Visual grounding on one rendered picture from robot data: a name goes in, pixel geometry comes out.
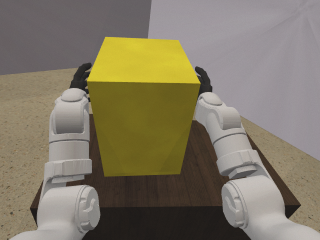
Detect right robot forearm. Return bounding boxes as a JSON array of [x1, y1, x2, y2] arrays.
[[195, 92, 285, 213]]

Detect pedestal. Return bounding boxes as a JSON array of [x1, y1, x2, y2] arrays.
[[30, 114, 301, 240]]

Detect right robot hand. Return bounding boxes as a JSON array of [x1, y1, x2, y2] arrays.
[[195, 66, 213, 105]]

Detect left robot hand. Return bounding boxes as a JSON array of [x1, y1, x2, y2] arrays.
[[69, 62, 92, 102]]

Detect carton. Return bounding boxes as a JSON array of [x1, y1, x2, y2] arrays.
[[87, 37, 201, 177]]

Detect robot right upper arm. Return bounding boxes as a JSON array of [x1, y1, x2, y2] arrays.
[[221, 175, 320, 240]]

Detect left robot forearm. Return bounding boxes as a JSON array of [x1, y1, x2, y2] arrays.
[[36, 88, 92, 227]]

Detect robot left upper arm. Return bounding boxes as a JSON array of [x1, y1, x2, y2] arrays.
[[9, 184, 101, 240]]

